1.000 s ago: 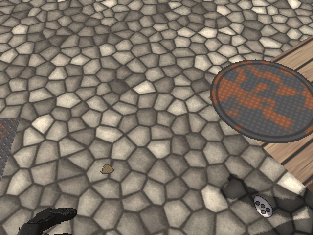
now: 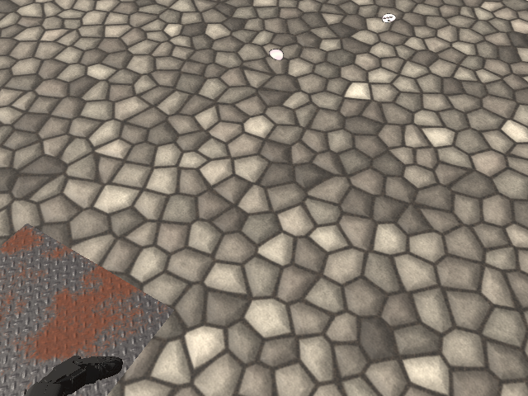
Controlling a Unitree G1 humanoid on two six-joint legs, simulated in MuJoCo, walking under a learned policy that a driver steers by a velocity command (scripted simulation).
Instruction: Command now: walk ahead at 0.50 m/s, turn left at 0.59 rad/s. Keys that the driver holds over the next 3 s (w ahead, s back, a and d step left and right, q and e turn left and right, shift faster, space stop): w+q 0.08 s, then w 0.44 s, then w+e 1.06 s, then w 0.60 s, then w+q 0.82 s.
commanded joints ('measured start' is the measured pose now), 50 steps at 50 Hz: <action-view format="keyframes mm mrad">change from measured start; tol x32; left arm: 1 342 266 91 20 -1 -1 3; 50 222 153 69 -10 -29 76 -39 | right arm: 1 102 -32 18 -113 21 -25 -1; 20 -398 -20 30 -203 2 -44 59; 26 88 -193 -39 -86 -18 -30 33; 50 -96 -171 -36 62 -3 -11 -18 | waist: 1 120 -336 -331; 20 146 -83 57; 25 -39 206 -342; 50 169 78 -99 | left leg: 1 -632 18 62 606 -130 -24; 21 -428 128 255 -86 378 10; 24 154 149 216 -115 427 98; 25 532 433 -255 -152 300 263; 32 -50 339 63 -467 429 185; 41 12 321 339 -528 540 124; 50 178 329 455 29 1233 29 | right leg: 1 818 -471 803 -184 -421 -270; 6 345 -278 268 -286 -166 -164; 23 457 -251 -73 -30 569 -107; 27 -324 -78 49 813 -446 -15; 40 -195 -134 17 259 193 19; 50 160 40 -157 66 -62 -142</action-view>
